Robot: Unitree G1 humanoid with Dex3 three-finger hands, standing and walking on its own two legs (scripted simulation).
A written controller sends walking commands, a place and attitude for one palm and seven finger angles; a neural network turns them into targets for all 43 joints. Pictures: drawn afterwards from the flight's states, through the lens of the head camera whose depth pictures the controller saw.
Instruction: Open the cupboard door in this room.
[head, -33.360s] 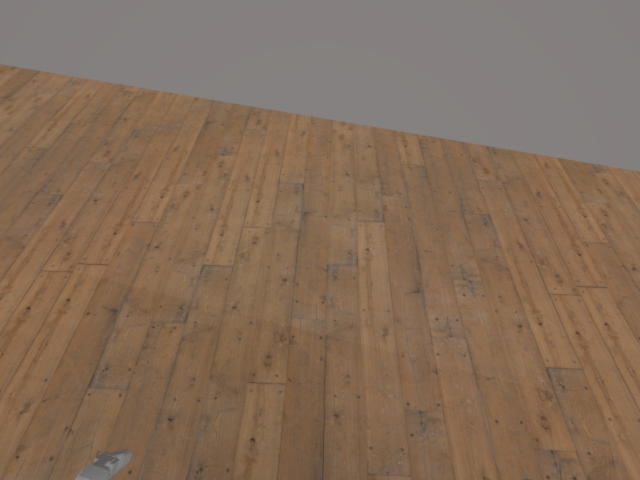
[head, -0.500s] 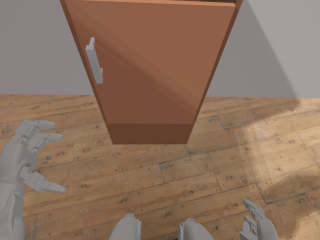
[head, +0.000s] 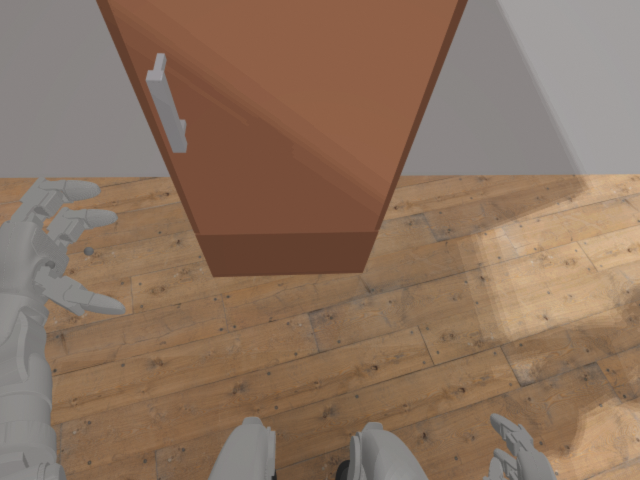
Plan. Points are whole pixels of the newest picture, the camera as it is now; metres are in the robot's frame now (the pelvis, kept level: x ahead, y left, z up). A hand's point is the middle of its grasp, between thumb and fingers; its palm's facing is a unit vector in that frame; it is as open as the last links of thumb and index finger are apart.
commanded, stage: move the hooked fingers beside the handle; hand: left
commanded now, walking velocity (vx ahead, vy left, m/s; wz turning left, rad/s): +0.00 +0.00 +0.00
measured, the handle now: (170, 105) +0.61 +0.24 +0.04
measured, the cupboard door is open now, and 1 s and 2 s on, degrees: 0 0 0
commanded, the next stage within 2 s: none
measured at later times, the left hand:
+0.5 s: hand (98, 197) +0.44 +0.29 +0.04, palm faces +0.09 -1.00 -0.01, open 14.0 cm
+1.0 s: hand (114, 150) +0.52 +0.30 +0.04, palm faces +0.09 -1.00 -0.01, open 14.0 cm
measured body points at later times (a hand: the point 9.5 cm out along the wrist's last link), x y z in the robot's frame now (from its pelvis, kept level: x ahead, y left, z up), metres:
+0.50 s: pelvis +0.00 +0.02 +0.00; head +0.13 +0.05 +0.43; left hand +0.43 +0.34 +0.05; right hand +0.06 -0.25 -0.11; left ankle +0.02 +0.10 -0.65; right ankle +0.02 -0.11 -0.65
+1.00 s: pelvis -0.01 +0.02 -0.02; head +0.17 +0.06 +0.39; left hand +0.51 +0.35 +0.04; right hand +0.00 -0.26 -0.12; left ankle +0.02 +0.10 -0.65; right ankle +0.02 -0.11 -0.65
